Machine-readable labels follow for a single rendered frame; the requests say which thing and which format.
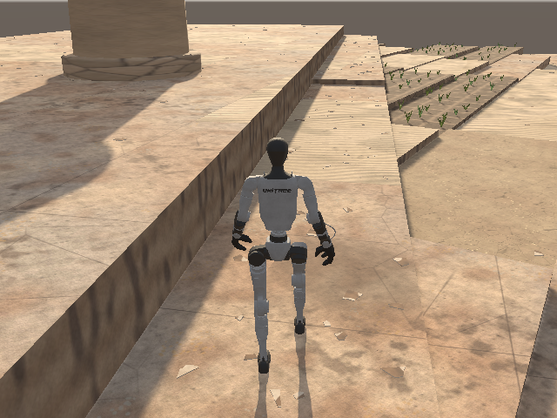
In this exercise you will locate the robot left forearm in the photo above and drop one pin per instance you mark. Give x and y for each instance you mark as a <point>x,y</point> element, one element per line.
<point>238,227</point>

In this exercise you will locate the right robot foot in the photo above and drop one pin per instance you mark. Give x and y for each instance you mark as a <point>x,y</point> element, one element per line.
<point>299,327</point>

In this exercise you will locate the robot left upper arm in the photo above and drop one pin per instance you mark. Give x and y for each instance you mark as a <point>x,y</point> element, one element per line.
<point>250,184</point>

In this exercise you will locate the robot left hand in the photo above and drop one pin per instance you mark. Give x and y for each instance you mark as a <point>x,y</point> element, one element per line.
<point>244,238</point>

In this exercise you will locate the robot right hand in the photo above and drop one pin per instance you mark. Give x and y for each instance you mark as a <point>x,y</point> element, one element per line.
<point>327,252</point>

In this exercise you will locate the robot right upper arm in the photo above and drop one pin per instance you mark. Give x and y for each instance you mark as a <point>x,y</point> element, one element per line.
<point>305,184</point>

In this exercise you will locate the robot right forearm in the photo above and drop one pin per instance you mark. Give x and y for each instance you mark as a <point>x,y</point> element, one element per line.
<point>322,233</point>

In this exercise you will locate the robot right thigh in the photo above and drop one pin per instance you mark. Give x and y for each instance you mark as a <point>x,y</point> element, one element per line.
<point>298,255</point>

